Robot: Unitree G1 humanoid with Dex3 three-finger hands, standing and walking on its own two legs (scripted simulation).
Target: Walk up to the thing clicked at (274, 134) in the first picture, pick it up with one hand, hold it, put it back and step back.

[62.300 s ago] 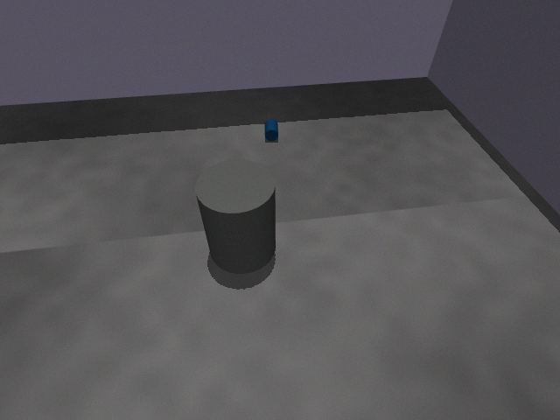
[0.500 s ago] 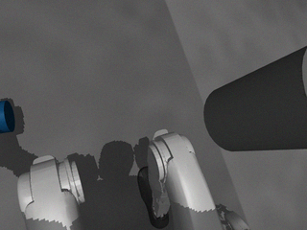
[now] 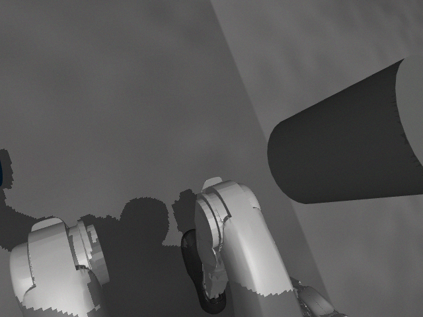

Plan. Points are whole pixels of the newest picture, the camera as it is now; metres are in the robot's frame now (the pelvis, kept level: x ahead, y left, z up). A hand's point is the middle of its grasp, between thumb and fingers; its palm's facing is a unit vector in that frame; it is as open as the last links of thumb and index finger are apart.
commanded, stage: rest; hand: left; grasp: from above
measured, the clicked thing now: out of the picture +0.42 +0.34 -0.25
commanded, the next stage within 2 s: open in 0.28 s
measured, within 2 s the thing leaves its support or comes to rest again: rests again in 0.68 s
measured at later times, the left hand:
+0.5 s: hand out of the picture +0.41 +0.34 -0.23, palm faces -0.46 -0.12 -0.88, open 10.7 cm
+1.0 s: hand out of the picture +0.42 +0.34 -0.23, palm faces -0.45 -0.13 -0.88, open 13.1 cm
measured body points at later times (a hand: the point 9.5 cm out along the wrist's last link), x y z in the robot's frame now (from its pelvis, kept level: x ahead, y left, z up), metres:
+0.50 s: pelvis +0.00 +0.00 +0.00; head +0.24 +0.13 +0.35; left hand +0.43 +0.34 -0.18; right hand +0.07 -0.26 -0.06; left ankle +0.06 +0.13 -0.26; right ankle +0.11 -0.13 -0.26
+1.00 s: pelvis +0.00 +0.00 +0.00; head +0.25 +0.14 +0.35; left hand +0.44 +0.35 -0.18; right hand +0.08 -0.26 -0.05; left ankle +0.06 +0.13 -0.26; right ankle +0.11 -0.13 -0.26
